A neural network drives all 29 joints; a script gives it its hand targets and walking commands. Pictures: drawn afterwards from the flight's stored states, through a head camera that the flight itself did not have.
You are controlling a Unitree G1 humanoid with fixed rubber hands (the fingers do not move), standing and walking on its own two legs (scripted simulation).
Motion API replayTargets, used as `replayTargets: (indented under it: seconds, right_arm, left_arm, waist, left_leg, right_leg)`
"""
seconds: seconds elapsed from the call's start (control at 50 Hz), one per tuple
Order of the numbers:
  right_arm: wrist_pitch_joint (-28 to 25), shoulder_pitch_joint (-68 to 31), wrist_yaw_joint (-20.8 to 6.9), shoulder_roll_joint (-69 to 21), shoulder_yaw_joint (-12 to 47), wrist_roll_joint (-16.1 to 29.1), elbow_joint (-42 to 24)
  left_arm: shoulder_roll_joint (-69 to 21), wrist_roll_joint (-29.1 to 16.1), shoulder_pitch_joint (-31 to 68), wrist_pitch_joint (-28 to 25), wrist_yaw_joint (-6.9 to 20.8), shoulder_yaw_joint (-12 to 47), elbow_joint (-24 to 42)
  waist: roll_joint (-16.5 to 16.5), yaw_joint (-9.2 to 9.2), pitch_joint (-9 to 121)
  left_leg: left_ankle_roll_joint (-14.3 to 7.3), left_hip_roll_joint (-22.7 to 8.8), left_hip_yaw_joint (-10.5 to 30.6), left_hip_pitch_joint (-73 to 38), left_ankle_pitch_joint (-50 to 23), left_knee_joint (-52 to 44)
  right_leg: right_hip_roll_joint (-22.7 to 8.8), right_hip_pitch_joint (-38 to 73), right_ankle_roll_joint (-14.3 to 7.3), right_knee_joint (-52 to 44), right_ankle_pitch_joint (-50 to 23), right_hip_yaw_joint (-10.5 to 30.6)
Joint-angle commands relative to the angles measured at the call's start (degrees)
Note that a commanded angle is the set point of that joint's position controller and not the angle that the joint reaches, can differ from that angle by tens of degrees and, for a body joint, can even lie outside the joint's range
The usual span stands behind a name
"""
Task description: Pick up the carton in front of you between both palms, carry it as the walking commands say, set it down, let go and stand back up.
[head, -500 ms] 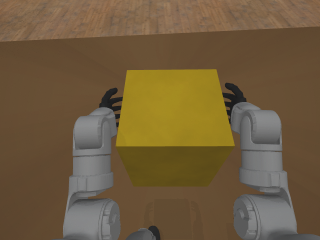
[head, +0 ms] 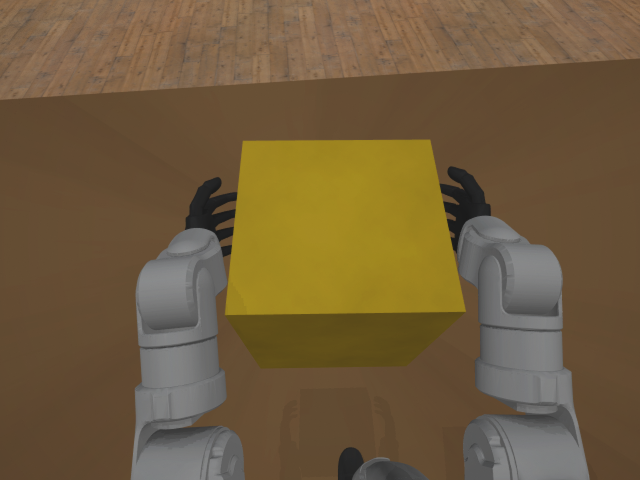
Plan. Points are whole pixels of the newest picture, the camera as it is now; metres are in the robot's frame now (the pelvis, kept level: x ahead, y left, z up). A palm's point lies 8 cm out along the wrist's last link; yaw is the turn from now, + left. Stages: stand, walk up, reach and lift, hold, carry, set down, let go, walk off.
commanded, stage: carry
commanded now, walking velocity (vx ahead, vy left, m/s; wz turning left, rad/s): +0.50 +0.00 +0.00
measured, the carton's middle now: (335, 268) +0.36 -0.02 +0.05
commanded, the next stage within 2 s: none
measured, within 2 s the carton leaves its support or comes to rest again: neither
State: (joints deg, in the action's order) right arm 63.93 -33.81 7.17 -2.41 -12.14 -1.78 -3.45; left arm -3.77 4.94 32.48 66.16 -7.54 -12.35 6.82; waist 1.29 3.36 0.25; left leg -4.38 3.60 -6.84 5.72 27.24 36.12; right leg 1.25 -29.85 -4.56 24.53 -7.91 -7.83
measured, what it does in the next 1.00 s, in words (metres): goes down: left foot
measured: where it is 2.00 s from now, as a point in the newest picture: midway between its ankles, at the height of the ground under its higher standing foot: (319, 210)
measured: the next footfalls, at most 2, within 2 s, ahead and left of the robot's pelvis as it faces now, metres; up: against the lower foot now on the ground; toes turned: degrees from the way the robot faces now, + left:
left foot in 0.52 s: +0.49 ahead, +0.05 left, -0.03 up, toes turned +2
right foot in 1.04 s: +0.81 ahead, -0.07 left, -0.06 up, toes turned -5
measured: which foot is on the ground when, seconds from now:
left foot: down 0.00-0.02, up 0.04-0.50, down 0.52-1.00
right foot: down 0.00-0.50, up 0.52-1.00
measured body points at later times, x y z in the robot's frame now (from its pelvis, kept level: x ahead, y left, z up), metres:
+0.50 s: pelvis +0.32 +0.00 -0.03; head +0.34 +0.00 +0.42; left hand +0.69 +0.15 +0.09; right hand +0.69 -0.15 +0.09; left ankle +0.45 +0.06 -0.75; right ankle +0.14 -0.05 -0.72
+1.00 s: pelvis +0.63 -0.01 -0.05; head +0.65 +0.00 +0.40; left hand +1.00 +0.13 +0.07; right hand +0.99 -0.18 +0.08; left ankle +0.45 +0.05 -0.76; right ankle +0.77 -0.09 -0.77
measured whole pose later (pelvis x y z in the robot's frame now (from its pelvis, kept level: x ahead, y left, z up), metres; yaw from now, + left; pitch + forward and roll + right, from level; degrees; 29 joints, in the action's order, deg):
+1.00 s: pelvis +0.63 -0.01 -0.05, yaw -1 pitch +6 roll +0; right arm 64.9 -35.3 7.7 -1.7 -10.8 -2.1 2.6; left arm -1.8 4.3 32.8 67.2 -7.6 -11.8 1.7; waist 0.7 3.5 3.8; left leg -5.2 4.5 -4.3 3.8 25.2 29.4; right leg 0.8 -32.7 -4.2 27.9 -4.6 -6.7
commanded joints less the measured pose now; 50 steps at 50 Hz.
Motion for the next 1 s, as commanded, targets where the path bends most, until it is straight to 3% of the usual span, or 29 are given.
replayTargets:
  seconds: [0.0, 0.02, 0.04, 0.06, 0.08, 0.12, 0.16, 0.26, 0.36, 0.4, 0.44, 0.46, 0.48, 0.5, 0.52, 0.54, 0.56, 0.58, 0.6, 0.66, 0.76, 0.84, 0.92, 0.96, 0.98]
  right_arm:
    - [2.3, -34.5, -14.9, -53.7, 42.6, 23.2, 1.9]
    - [3.1, -34.4, -14.7, -55.4, 41.8, 23.0, 3.8]
    - [3.4, -34.4, -14.4, -54.7, 40.9, 22.6, 3.4]
    - [3.3, -37.8, -14.2, -56.3, 40.5, 22.4, 2.4]
    - [3.1, -39.6, -13.8, -58.0, 40.1, 22.0, 1.9]
    - [2.6, -39.8, -12.8, -59.0, 39.0, 20.4, 1.8]
    - [2.2, -37.0, -11.9, -59.7, 38.7, 19.3, 2.5]
    - [1.3, -35.2, -10.7, -58.9, 39.2, 17.7, 1.8]
    - [2.3, -34.8, -10.6, -56.9, 40.0, 17.7, 1.4]
    - [2.8, -34.3, -11.3, -56.4, 39.8, 17.7, 2.9]
    - [3.0, -34.1, -12.0, -55.9, 38.8, 17.8, 4.8]
    - [3.0, -33.7, -12.3, -55.8, 38.1, 17.7, 6.1]
    - [2.9, -33.2, -12.8, -55.9, 37.4, 17.4, 7.4]
    - [2.8, -31.7, -13.3, -55.7, 36.3, 17.4, 8.8]
    - [2.6, -32.9, -13.5, -54.4, 34.6, 16.9, 11.0]
    - [2.2, -31.8, -14.0, -56.0, 35.1, 17.8, 12.1]
    - [1.7, -34.0, -14.6, -59.1, 36.2, 19.7, 10.5]
    - [1.3, -38.7, -15.0, -62.1, 37.8, 22.0, 7.6]
    - [1.0, -42.6, -15.3, -64.3, 39.3, 24.2, 4.9]
    - [0.3, -43.1, -15.2, -65.8, 41.2, 27.0, 2.3]
    - [-0.1, -37.8, -15.3, -63.5, 41.5, 26.1, 1.6]
    - [0.2, -37.4, -14.9, -60.3, 41.9, 25.7, -0.8]
    - [1.6, -32.9, -14.5, -56.3, 40.5, 23.8, 2.4]
    - [2.1, -33.0, -14.6, -55.7, 40.1, 23.5, 4.0]
    - [2.4, -34.1, -14.7, -55.8, 40.0, 23.5, 4.6]
  left_arm:
    - [-47.5, -19.5, 31.5, 0.8, 12.5, 37.9, -3.6]
    - [-46.0, -19.4, 32.4, 1.1, 12.8, 37.1, -5.7]
    - [-48.6, -21.0, 32.0, 1.2, 13.5, 37.4, -7.1]
    - [-51.9, -22.8, 35.0, 1.1, 14.2, 38.1, -6.1]
    - [-54.7, -24.8, 39.3, 1.0, 14.9, 39.3, -4.3]
    - [-59.1, -28.5, 45.3, 0.8, 15.8, 41.6, -2.0]
    - [-60.4, -29.9, 46.1, 0.4, 15.9, 42.0, -1.5]
    - [-59.4, -29.7, 43.6, -0.2, 16.0, 41.4, -1.5]
    - [-56.5, -27.8, 39.5, 0.4, 15.8, 40.1, -3.8]
    - [-55.8, -26.7, 37.7, 0.5, 15.7, 39.3, -6.2]
    - [-56.0, -26.2, 37.1, 0.4, 15.8, 38.9, -8.4]
    - [-56.4, -26.1, 37.6, 0.4, 15.9, 39.0, -9.2]
    - [-56.8, -26.2, 38.6, 0.2, 16.0, 39.1, -9.9]
    - [-56.8, -26.0, 39.3, 0.0, 16.1, 38.9, -10.6]
    - [-58.6, -25.6, 39.7, 0.3, 16.0, 38.6, -12.8]
    - [-58.6, -25.3, 39.1, 0.1, 15.7, 37.8, -12.5]
    - [-59.4, -25.5, 42.5, -0.3, 15.3, 38.3, -10.0]
    - [-60.6, -25.4, 45.1, -0.8, 14.7, 38.5, -8.0]
    - [-61.0, -25.0, 45.2, -1.3, 14.0, 38.2, -6.9]
    - [-60.5, -23.0, 40.5, -2.1, 11.9, 37.8, -5.6]
    - [-58.6, -21.2, 35.9, -2.9, 11.0, 39.5, -4.5]
    - [-56.3, -22.3, 38.2, -2.4, 10.7, 41.3, -0.8]
    - [-52.8, -22.0, 36.3, -0.3, 11.1, 40.6, -2.3]
    - [-51.3, -21.8, 36.1, 0.7, 11.6, 39.3, -4.0]
    - [-50.8, -21.6, 35.5, 0.9, 11.8, 38.5, -5.4]
  waist:
    - [2.1, -6.33, 28.6]
    - [15.6, -6.81, 33.6]
    - [13.7, -7.66, 34.9]
    - [9.4, -7.91, 30.5]
    - [3.8, -6.88, 27.1]
    - [0.5, -5.69, 25.2]
    - [1.5, -5.56, 25.8]
    - [4.0, -6.95, 24.9]
    - [4.9, -8.63, 22.0]
    - [5.6, -9.27, 20.6]
    - [6.8, -6.60, 21.5]
    - [5.6, -3.85, 23.3]
    - [2.9, -1.43, 25.1]
    - [-3.1, -1.11, 27.5]
    - [-14.7, -1.18, 31.3]
    - [-17.3, 1.05, 34.0]
    - [-12.7, 0.77, 30.4]
    - [-6.4, 0.15, 27.5]
    - [-3.5, -1.00, 25.1]
    - [-4.3, -1.92, 25.7]
    - [-6.6, 0.21, 26.2]
    - [-7.2, 1.10, 23.1]
    - [-8.3, 2.57, 20.6]
    - [-9.6, 0.13, 21.3]
    - [-9.2, -2.49, 23.0]
  left_leg:
    - [0.8, -5.7, 0.7, 9.0, -22.6, 24.0]
    - [3.5, 2.1, 5.3, 28.5, 6.0, 41.3]
    - [2.1, 0.4, 8.7, 35.3, 6.5, 48.4]
    - [1.2, -1.8, 9.5, 37.6, 3.1, 46.6]
    - [1.1, -2.9, 9.3, 37.2, -0.2, 42.5]
    - [1.7, -4.7, 8.7, 33.5, -4.1, 35.1]
    - [2.4, -5.0, 7.2, 32.5, -5.7, 30.2]
    - [3.2, -5.0, 4.0, 38.4, -14.8, 18.6]
    - [2.3, -1.6, -0.9, 34.0, -29.0, 0.2]
    - [1.0, -0.6, -2.0, 29.2, -34.5, -7.3]
    - [-1.0, 0.1, -2.4, 18.2, -36.3, -11.4]
    - [-1.3, 0.4, -3.0, 10.5, -37.4, -13.8]
    - [-1.1, -2.3, -1.4, 1.5, -38.8, -14.5]
    - [-0.8, -11.8, 9.0, -10.4, -53.6, -6.8]
    - [-10.0, -25.1, 29.4, -25.2, -65.2, -1.8]
    - [-16.4, -27.1, 39.8, -27.3, -40.3, -7.6]
    - [-14.5, -23.0, 37.6, -21.6, -29.4, -10.9]
    - [-12.1, -20.9, 33.0, -15.8, -26.9, -12.4]
    - [-10.6, -19.8, 29.2, -10.0, -29.1, -13.9]
    - [-8.8, -18.1, 23.5, -4.8, -32.3, -15.2]
    - [-6.0, -15.6, 16.1, -14.0, -54.7, -11.3]
    - [-4.3, -11.7, 11.5, -15.1, -58.9, -10.6]
    - [-3.7, -9.5, 8.3, -16.1, -59.2, -8.3]
    - [-2.2, -10.3, 7.1, -13.2, -63.3, -3.7]
    - [-0.7, -10.0, 4.8, -11.1, -63.9, 2.5]
  right_leg:
    - [-11.3, 37.0, -0.8, 7.4, -26.3, 11.6]
    - [-23.1, 53.2, -12.4, 8.9, -28.5, 33.6]
    - [-24.4, 52.7, -16.2, 3.9, -7.3, 39.9]
    - [-20.3, 47.0, -14.0, 1.4, 0.6, 36.2]
    - [-18.4, 40.8, -11.9, 0.0, -0.3, 32.0]
    - [-16.9, 33.6, -9.6, -1.9, -1.4, 26.5]
    - [-15.7, 31.7, -8.7, -2.3, -3.0, 23.2]
    - [-13.3, 37.4, -6.6, 0.2, -19.9, 16.4]
    - [-7.6, 39.1, -4.7, 2.2, -24.0, 9.8]
    - [-7.1, 38.5, -4.3, 3.3, -22.3, 8.3]
    - [-8.0, 35.1, -2.9, 8.8, -25.6, 7.1]
    - [-7.6, 33.0, -1.3, 15.4, -25.9, 4.8]
    - [-5.9, 27.8, 0.2, 24.7, -16.2, 2.7]
    - [-3.6, 15.4, 1.2, 35.3, 8.5, 2.0]
    - [3.4, -2.8, 3.3, 48.6, 40.3, 5.3]
    - [3.1, -12.4, 2.8, 58.6, 43.1, 8.9]
    - [0.9, -14.9, 1.0, 57.4, 39.0, 10.0]
    - [-0.9, -14.2, 0.6, 54.0, 34.7, 10.0]
    - [-2.5, -12.1, 0.9, 49.9, 32.3, 9.7]
    - [-3.5, -8.1, 2.5, 43.0, 29.8, 8.3]
    - [-3.4, -15.9, 3.4, 32.7, 21.6, 5.3]
    - [-1.3, -14.5, 2.6, 21.0, 12.0, 2.6]
    - [1.2, -7.4, 1.2, 4.9, 2.5, -0.8]
    - [2.1, 3.6, -0.6, 0.4, 0.5, -1.8]
    - [2.5, 11.6, -1.1, -2.1, -0.6, -2.2]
